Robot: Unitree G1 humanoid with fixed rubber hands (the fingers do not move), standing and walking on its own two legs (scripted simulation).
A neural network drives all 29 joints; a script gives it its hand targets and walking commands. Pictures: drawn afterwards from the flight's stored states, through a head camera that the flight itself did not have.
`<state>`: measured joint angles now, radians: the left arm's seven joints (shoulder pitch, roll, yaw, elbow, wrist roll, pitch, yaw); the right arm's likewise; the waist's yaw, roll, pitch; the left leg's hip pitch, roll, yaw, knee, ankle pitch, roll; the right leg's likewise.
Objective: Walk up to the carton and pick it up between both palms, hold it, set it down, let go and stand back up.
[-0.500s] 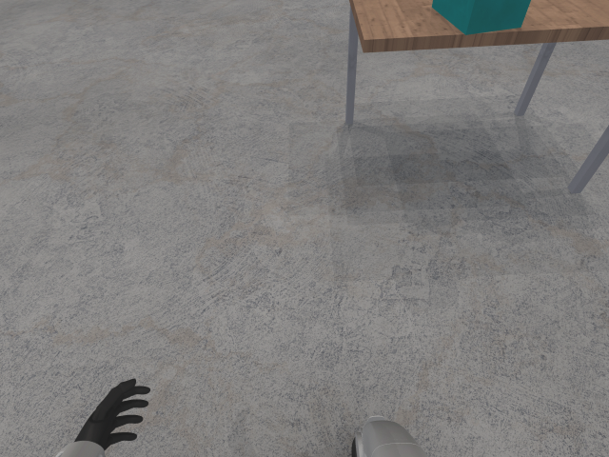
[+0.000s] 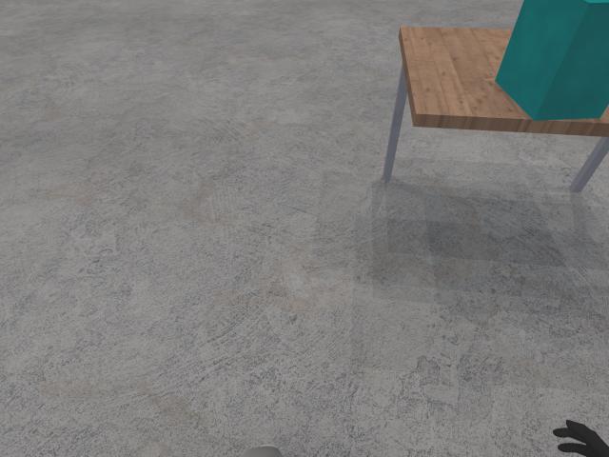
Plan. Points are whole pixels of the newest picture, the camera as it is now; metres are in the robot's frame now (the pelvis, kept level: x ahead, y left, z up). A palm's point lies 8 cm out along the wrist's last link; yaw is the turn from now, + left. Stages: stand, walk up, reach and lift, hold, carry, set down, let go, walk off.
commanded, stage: walk up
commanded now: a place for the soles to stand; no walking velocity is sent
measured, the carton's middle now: (566, 48) +1.08 -0.58 +0.11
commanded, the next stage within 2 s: none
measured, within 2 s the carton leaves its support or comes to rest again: neither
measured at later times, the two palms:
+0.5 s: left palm (227, 290) +0.40 +0.20 -0.07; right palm out of the picture +0.17 -0.42 -0.09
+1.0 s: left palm (257, 288) +0.43 +0.16 -0.10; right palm out of the picture +0.37 -0.49 -0.05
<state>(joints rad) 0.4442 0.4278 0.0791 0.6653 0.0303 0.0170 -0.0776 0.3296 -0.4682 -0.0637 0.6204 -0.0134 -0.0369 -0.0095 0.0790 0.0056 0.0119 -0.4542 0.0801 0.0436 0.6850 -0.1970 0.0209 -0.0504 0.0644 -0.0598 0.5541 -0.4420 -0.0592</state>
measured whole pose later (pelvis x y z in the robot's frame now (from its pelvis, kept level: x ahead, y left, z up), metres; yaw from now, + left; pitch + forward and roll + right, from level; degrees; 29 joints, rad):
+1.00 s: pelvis +0.32 -0.15 -0.02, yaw -6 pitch -5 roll +2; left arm 0.36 0.44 0.10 0.57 0.05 0.11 -0.09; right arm 0.41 -0.46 -0.06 0.57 -0.05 -0.04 -0.08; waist 0.03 -0.10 0.04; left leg -0.35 0.03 0.09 0.76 -0.33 0.03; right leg -0.46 0.02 0.01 1.16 -0.51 0.01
